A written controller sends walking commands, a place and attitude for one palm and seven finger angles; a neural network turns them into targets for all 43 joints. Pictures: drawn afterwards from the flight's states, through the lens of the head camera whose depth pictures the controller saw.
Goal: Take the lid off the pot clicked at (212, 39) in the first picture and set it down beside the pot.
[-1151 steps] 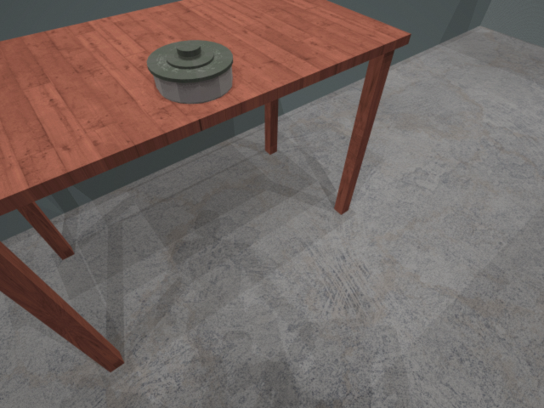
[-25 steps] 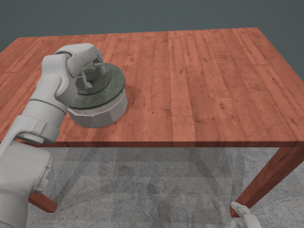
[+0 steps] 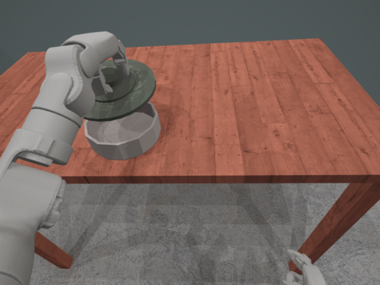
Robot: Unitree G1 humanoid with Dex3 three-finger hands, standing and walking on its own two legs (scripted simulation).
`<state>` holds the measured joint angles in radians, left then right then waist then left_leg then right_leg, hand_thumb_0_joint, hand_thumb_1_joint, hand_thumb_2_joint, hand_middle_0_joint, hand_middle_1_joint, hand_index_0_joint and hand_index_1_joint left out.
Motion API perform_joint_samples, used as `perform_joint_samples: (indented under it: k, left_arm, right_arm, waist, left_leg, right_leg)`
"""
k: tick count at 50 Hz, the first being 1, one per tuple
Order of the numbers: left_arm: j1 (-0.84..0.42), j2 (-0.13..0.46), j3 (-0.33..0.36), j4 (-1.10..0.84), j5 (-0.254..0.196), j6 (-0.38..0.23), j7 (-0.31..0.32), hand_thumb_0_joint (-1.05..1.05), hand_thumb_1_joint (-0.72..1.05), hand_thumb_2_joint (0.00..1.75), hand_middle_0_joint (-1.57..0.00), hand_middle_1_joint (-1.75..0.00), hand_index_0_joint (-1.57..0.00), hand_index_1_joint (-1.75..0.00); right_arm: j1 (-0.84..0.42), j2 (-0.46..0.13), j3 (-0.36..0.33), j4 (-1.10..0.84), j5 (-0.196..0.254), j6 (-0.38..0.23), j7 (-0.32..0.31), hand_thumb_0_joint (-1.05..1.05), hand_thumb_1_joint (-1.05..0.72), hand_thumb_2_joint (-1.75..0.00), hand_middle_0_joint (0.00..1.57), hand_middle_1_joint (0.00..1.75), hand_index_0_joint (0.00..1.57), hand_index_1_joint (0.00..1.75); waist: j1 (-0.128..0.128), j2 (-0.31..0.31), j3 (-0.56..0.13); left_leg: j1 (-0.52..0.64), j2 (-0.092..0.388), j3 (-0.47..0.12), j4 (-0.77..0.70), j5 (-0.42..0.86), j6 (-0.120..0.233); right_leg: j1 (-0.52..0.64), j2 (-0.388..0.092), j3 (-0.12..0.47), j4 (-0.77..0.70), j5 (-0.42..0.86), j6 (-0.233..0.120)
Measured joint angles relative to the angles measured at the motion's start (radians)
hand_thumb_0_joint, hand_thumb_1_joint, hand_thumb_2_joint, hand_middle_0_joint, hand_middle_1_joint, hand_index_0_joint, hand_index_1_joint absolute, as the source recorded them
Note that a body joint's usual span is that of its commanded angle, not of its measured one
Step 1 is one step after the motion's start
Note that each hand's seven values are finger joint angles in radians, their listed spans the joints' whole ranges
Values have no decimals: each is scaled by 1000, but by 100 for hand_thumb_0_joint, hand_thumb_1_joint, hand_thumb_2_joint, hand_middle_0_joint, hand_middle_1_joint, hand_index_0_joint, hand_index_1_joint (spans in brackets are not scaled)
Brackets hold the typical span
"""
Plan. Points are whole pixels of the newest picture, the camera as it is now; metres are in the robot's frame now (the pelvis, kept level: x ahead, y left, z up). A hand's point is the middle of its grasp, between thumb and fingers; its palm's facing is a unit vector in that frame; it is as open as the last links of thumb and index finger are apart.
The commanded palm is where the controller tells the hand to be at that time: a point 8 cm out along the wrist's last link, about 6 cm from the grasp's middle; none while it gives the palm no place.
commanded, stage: lift the lid straight up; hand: left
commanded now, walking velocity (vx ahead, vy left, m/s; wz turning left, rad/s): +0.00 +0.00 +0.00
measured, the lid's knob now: (108, 77) +0.46 +0.18 +0.24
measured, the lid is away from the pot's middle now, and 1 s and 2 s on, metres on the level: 0.01 0.01 0.12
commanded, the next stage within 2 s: move the lid sideways beside the pot in 0.86 s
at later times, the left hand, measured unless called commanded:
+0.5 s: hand (92, 57) +0.43 +0.18 +0.30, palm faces -0.12 -0.04 -0.99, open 8.0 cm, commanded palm +0.42 +0.19 +0.36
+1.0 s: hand (97, 49) +0.44 +0.17 +0.31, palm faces -0.09 -0.04 -1.00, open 8.0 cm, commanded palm +0.41 +0.19 +0.38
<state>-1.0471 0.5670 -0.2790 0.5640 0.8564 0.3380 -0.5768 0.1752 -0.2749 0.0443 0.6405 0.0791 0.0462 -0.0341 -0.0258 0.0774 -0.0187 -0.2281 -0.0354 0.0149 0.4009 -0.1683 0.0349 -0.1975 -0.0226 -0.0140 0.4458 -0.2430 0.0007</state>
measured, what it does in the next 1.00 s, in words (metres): stands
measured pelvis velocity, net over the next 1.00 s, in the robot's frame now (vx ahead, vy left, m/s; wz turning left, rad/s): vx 0.00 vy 0.00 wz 0.00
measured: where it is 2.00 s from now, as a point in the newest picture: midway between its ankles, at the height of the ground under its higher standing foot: outside the picture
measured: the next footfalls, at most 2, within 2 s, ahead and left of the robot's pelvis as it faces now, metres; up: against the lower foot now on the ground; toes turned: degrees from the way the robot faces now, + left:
none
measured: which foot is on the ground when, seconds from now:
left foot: down 0.00-1.00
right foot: down 0.00-1.00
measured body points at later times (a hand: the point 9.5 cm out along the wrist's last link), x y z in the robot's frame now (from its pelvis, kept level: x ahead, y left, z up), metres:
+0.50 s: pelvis +0.00 +0.00 +0.00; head -0.01 -0.03 +0.45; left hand +0.43 +0.18 +0.35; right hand +0.14 -0.24 -0.11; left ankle +0.03 +0.10 -0.74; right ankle +0.00 -0.12 -0.74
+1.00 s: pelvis +0.00 +0.00 +0.00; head +0.00 -0.03 +0.45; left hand +0.44 +0.17 +0.36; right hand +0.17 -0.23 -0.11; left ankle +0.03 +0.10 -0.74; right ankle +0.00 -0.12 -0.74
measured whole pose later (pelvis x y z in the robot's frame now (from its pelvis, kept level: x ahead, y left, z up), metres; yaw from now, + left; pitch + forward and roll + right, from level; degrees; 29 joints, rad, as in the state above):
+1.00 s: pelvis +0.00 +0.00 +0.00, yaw +0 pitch +1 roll +1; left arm -1.21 0.57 -0.30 0.59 0.88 0.39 -0.62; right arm 0.17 -0.28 0.06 0.64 0.08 0.02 -0.03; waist -0.02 0.08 -0.03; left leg -0.24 -0.05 0.02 0.39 -0.16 0.04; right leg -0.22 -0.03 -0.01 0.45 -0.24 0.01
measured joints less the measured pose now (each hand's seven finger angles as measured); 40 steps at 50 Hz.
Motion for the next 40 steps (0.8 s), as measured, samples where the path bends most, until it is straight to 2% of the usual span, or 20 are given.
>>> perform_joint_samples:
  k: [7,26,37,40]
  left_arm:
    - [-15,-3,-6,-25,-1,6,-11,2,9,100,-65,-83,-70,-85]
    - [-148,21,-13,100,26,28,-24,2,9,100,-65,-83,-70,-86]
    - [-171,34,6,72,35,44,-41,2,9,100,-65,-83,-70,-86]
    - [-176,27,-10,65,36,61,-41,2,9,100,-65,-83,-70,-86]
  right_arm:
    - [3,-7,-1,5,0,-2,4,1,-90,-90,20,30,20,30]
    - [20,-7,8,18,5,-20,-9,1,-90,-90,20,30,20,30]
    - [26,-13,4,17,3,-25,-1,1,-90,-90,20,30,20,30]
    - [21,-13,4,13,6,-18,3,1,-90,-90,20,30,20,30]
  waist:
    - [6,6,-3]
    - [-4,-4,-5]
    - [-3,1,-13]
    - [1,3,-14]
  left_leg:
    - [0,-2,-1,0,3,1]
    - [-11,-1,-2,-5,10,0]
    - [-10,-5,3,-10,6,4]
    - [-12,-7,2,-9,5,5]
  right_leg:
    - [-1,-2,-1,2,1,1]
    - [-13,-1,-1,1,6,0]
    - [-14,-4,4,-4,4,4]
    - [-15,-6,4,-3,2,5]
